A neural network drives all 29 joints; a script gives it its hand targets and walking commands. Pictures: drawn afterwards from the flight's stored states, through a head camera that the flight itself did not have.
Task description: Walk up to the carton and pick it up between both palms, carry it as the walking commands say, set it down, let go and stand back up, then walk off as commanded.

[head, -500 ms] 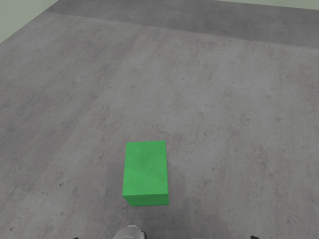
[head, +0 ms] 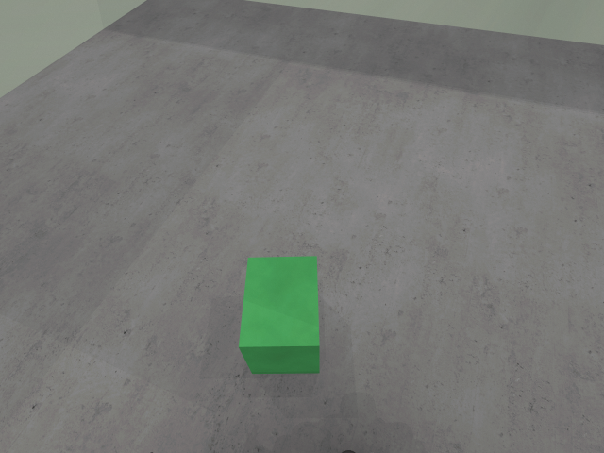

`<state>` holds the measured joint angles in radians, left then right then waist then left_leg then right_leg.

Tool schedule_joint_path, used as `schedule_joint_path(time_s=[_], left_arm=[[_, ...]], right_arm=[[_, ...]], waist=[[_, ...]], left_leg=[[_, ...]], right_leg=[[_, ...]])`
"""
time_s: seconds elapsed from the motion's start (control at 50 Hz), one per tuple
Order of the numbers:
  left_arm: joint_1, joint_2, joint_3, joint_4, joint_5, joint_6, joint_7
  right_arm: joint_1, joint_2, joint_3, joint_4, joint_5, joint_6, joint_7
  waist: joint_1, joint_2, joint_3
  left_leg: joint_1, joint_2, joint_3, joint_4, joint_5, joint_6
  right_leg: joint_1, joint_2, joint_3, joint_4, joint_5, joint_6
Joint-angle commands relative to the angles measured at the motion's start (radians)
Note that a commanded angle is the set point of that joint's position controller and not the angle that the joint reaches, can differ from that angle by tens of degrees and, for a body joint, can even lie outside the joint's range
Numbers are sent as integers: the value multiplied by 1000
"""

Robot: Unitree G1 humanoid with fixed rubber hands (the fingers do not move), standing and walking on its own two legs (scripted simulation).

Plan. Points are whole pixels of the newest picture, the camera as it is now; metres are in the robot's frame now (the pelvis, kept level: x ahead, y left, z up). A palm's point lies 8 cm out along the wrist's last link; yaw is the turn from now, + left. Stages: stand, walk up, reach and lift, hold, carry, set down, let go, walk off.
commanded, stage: walk up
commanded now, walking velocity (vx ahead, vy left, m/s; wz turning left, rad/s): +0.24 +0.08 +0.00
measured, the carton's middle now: (284, 315) +0.58 +0.10 -0.65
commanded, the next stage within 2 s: none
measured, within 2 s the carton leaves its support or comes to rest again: neither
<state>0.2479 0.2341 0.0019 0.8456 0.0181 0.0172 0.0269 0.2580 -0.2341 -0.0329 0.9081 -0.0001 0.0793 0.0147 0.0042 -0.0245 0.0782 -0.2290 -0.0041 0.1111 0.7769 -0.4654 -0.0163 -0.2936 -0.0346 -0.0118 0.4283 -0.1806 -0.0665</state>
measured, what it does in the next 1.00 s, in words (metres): steps on the spot: left foot, then right foot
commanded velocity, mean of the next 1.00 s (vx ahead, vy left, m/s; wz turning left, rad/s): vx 0.08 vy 0.00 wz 0.00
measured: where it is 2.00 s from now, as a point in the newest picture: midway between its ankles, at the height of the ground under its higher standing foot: outside the picture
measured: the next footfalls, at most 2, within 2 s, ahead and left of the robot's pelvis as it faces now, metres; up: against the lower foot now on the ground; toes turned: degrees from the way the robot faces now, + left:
left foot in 0.12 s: +0.02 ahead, +0.15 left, +0.00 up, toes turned +6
right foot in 0.68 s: +0.16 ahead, -0.07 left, +0.00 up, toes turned -1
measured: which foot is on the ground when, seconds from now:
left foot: up 0.00-0.10, down 0.12-1.00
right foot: down 0.00-0.12, up 0.14-0.66, down 0.68-1.00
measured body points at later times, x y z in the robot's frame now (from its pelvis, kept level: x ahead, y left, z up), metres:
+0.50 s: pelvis +0.04 +0.07 +0.00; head +0.05 +0.11 +0.45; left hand +0.12 +0.32 -0.16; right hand +0.01 -0.19 -0.12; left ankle -0.02 +0.14 -0.75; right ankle +0.03 -0.08 -0.68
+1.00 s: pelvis +0.08 +0.03 -0.01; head +0.09 +0.04 +0.44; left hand +0.17 +0.28 -0.15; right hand +0.13 -0.23 -0.15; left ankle +0.04 +0.14 -0.75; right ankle +0.12 -0.07 -0.75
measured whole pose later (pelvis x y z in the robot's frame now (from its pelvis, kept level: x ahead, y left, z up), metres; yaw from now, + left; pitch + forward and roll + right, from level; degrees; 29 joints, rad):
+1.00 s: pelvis +0.08 +0.03 -0.01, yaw -1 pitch -1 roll +1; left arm 0.24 0.23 0.01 0.86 0.02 0.01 0.03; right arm 0.27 -0.21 -0.03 0.93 0.00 0.01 -0.02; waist 0.00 -0.04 0.02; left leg -0.15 0.01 0.11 0.49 -0.33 0.01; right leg -0.31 0.00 -0.01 0.55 -0.23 -0.03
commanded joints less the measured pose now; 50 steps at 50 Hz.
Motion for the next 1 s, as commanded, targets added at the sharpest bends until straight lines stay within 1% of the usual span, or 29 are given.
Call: schedule_joint_path(time_s=[0.0, 0.02, 0.04, 0.06, 0.08, 0.12, 0.16, 0.18, 0.2, 0.22, 0.24, 0.26, 0.28, 0.3, 0.34, 0.38, 0.48, 0.54, 0.56, 0.58, 0.62, 0.64, 0.66, 0.68, 0.7, 0.78, 0.84, 0.9, 0.98], left_arm=[[-13, 208, 78, 33, 15, -11, -8], [-44, 170, 64, 15, 14, -9, -13], [-75, 105, 56, -14, 13, -7, -14], [-132, 34, 40, -51, 12, -1, -20], [-199, 83, 66, -68, 15, 9, -33], [-116, 96, 80, -14, 27, 11, -53], [-79, 99, 60, 3, 9, 24, -49], [-89, 84, 55, 3, -7, 25, -44], [-86, 73, 53, 3, -15, 25, -38], [-58, 44, 52, 16, -8, 31, -32], [-40, 40, 52, 31, 2, 31, -35], [-48, 41, 51, 24, 10, 29, -45], [-102, 53, 57, 2, 17, 36, -52], [-111, 52, 58, 3, 27, 36, -51], [-100, 39, 57, 11, 29, 22, -52], [-103, 39, 51, 10, 30, 11, -53], [-86, 24, 24, 0, -1, -3, -30], [-58, 27, 17, -24, -12, -14, -16], [-3, 32, 20, 0, -10, -26, -9], [60, 49, 27, 38, -7, -30, -2], [113, 167, 62, 69, -6, -44, 3], [126, 160, 58, 83, -6, -44, 6], [130, 146, 50, 92, 0, -44, 9], [103, 145, 49, 88, -3, -38, 16], [55, 131, 44, 76, -2, -34, 14], [20, 100, 41, 52, -14, -28, 21], [22, 77, 39, 48, -9, -21, 16], [44, 80, 44, 51, -3, -4, 15], [22, 87, 45, 49, 1, -11, 3]], right_arm=[[240, -28, 3, 64, -25, -54, 9], [325, -43, -3, 102, -26, -57, 1], [392, -99, -17, 113, -27, -66, -3], [382, -183, -42, 96, -46, -79, -18], [276, -205, -50, 45, -55, -84, -27], [110, -190, -51, 9, -43, -104, -26], [79, -117, -37, -27, -49, -114, -39], [32, -81, -7, -55, -35, -110, -42], [46, -80, -18, -62, -37, -109, -47], [113, -64, -23, -29, -34, -111, -49], [190, -60, -25, 7, -45, -119, -46], [261, -71, -34, 24, -39, -114, -39], [254, -88, -27, 12, -43, -108, -36], [263, -94, -27, 12, -41, -104, -36], [246, -96, -24, 23, -37, -110, -33], [268, -73, -18, 32, -42, -113, -37], [242, -67, -7, 25, -38, -113, -50], [256, -84, -7, 32, -33, -89, -53], [223, -106, -14, 35, -22, -87, -55], [237, -100, -9, 35, -19, -88, -52], [243, -41, 7, -3, 8, -93, -51], [217, -23, 10, -18, 7, -82, -49], [172, -42, 2, -23, 3, -70, -45], [134, -53, -2, -39, -1, -64, -42], [168, -39, 4, -25, -1, -57, -39], [196, -56, -3, 13, -13, -71, -42], [152, -51, -3, 20, -16, -72, -48], [54, -69, -5, -14, -22, -54, -44], [59, -53, 7, -14, -19, -61, -38]], waist=[[-81, -212, -137], [-123, -183, -136], [-150, 34, -114], [-143, 324, -54], [-124, 191, 31], [-26, 51, 107], [-7, 54, 89], [21, 44, 136], [25, 94, 105], [13, 124, 64], [-18, 128, -29], [-56, 191, -60], [-77, 241, -12], [-82, 253, 30], [-73, 258, 53], [-81, 263, 30], [-50, 217, -22], [-41, 214, -40], [-1, 182, -58], [14, 100, -133], [23, -156, -251], [29, -214, -248], [41, -211, -269], [36, -178, -233], [11, -210, -166], [-23, -147, -207], [-10, -30, -155], [12, 77, -42], [11, 87, -53]], left_leg=[[278, -42, 91, -360, 43, 41], [401, -38, 103, -430, 91, 59], [443, 134, -106, -576, -30, 85], [305, 453, -507, -718, -343, 142], [142, 481, -524, -783, -444, 159], [26, 384, -381, -745, -252, 109], [41, 306, -250, -683, -41, 83], [-29, 238, -167, -564, 393, 41], [44, 251, -104, -494, 834, 54], [127, 254, -86, -446, 1061, 43], [202, 244, -86, -488, 722, 49], [228, 235, -138, -574, 146, 55], [179, 272, -218, -633, -70, 69], [180, 283, -250, -651, -128, 78], [172, 263, -231, -631, -20, 68], [238, 254, -198, -606, 93, 106], [313, 233, -74, -405, 1040, 117], [312, 213, -39, -353, 1089, 115], [285, 202, -38, -285, 1140, 102], [248, 174, -7, -233, 1035, 85], [53, 78, -10, -147, 425, 27], [-24, 17, -52, -111, 30, 24], [-40, 14, -103, -73, -73, 34], [-26, 19, -122, -90, -103, 36], [-42, 26, -130, -131, -89, 45], [95, 57, -91, -388, 238, 48], [116, 127, -101, -404, 406, 61], [22, 152, -87, -419, 182, 59], [33, 121, -76, -423, 190, 38]], right_leg=[[-145, -131, 174, -264, -530, 26], [-244, -56, 81, -177, -523, 84], [-371, 26, -39, 108, -512, 98], [-491, 30, -38, 436, -384, 92], [-473, -27, 71, 510, -301, 91], [-335, -3, 109, 590, -159, 103], [-272, -18, 48, 573, -38, 89], [-201, 17, 86, 532, -66, 103], [-200, 34, 42, 545, -130, 107], [-210, 49, 21, 560, -165, 105], [-209, 27, -34, 593, -120, 103], [-259, 22, -47, 603, -80, 97], [-302, 19, -52, 608, -72, 112], [-311, 23, -37, 609, -103, 117], [-299, 18, -34, 588, -107, 119], [-316, 15, -52, 565, -118, 117], [-200, 41, -68, 343, -166, 96], [-96, 56, -116, 103, -138, 76], [-15, 67, -118, 1, -59, 75], [103, 55, -109, -90, 92, 54], [323, -167, 135, 78, 967, -23], [373, -242, 230, 89, 1181, -86], [369, -257, 266, 65, 1163, -107], [304, -228, 230, 17, 994, -77], [264, -219, 221, -3, 871, -81], [199, -122, 157, 48, 649, 1], [116, -68, 114, 46, 397, 27], [29, -58, 95, -16, 125, 27], [53, -83, 129, -24, 148, 19]])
